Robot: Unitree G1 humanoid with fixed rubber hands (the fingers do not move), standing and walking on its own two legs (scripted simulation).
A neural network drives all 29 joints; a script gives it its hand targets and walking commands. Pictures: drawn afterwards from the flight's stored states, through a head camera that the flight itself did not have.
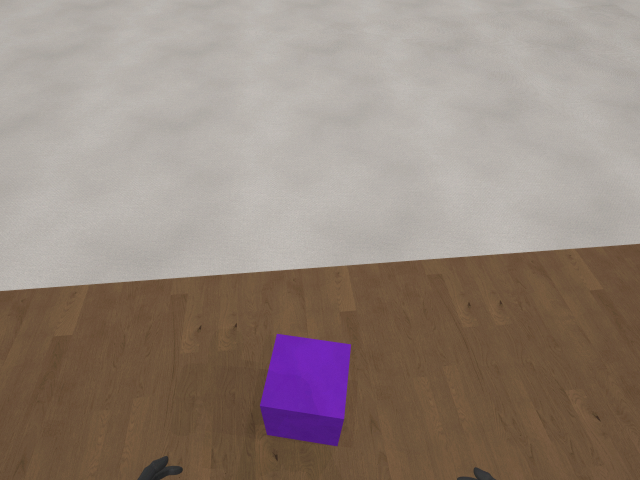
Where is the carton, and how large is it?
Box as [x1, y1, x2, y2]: [260, 334, 350, 445]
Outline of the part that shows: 277,334 260,403 260,408 267,434 337,445 344,414 350,344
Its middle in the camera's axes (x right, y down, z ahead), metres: -0.03 +0.42 +1.11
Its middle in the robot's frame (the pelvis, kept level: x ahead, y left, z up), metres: +0.47 +0.03 -0.64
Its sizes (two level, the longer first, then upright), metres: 0.210 0.200 0.250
